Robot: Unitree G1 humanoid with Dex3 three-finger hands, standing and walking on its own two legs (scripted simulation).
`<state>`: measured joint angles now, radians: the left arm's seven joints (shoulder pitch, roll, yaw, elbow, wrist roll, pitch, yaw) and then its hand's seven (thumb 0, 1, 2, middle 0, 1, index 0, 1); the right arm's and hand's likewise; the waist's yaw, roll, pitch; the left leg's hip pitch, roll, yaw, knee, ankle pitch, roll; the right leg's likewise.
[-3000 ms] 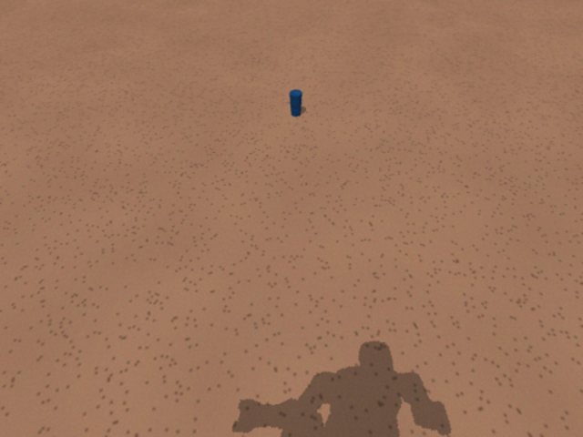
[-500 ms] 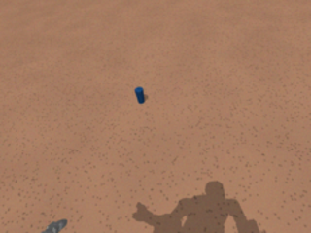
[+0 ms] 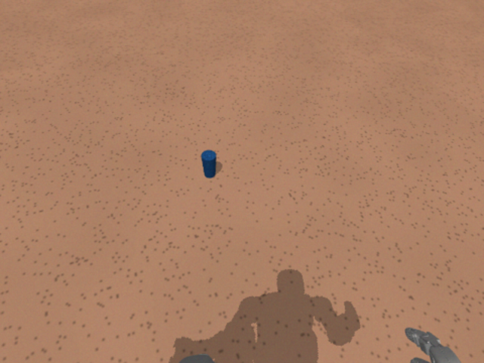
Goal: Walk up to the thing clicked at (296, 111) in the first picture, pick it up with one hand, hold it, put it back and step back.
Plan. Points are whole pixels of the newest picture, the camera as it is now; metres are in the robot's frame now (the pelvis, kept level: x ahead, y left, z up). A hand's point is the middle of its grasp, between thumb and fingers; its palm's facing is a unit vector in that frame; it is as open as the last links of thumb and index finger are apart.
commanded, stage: walk up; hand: left
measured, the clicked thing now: (209, 164) +1.10 +0.20 -0.69
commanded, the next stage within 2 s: none
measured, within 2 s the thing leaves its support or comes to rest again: neither
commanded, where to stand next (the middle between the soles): +0.75 +0.01 m, yaw -2 degrees
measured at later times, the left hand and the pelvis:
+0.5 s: hand (152, 244) +0.36 +0.22 -0.12, palm faces -0.10 -0.92 -0.38, open 7.4 cm; pelvis +0.22 -0.03 +0.00, yaw -2 degrees
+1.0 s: hand (128, 227) +0.42 +0.30 -0.16, palm faces -0.01 -0.94 -0.35, open 7.4 cm; pelvis +0.39 +0.02 -0.01, yaw +0 degrees
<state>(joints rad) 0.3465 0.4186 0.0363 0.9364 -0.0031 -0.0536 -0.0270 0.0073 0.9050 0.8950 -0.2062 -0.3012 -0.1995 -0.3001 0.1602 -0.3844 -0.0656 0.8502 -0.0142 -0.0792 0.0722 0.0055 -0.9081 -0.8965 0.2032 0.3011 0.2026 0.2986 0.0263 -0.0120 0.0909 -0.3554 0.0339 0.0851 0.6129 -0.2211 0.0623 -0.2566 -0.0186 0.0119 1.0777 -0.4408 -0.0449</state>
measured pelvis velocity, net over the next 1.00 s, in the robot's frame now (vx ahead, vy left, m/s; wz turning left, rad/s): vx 0.39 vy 0.02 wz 0.00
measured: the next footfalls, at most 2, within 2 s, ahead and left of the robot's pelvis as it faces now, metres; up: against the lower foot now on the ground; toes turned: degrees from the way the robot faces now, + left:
right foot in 0.42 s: +0.34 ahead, -0.12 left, +0.00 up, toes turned -6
left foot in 0.94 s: +0.52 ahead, +0.13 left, +0.00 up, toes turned +4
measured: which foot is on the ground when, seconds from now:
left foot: down 0.00-0.46, up 0.48-0.92, down 0.94-1.00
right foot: up 0.00-0.40, down 0.42-0.98, up 1.00-1.00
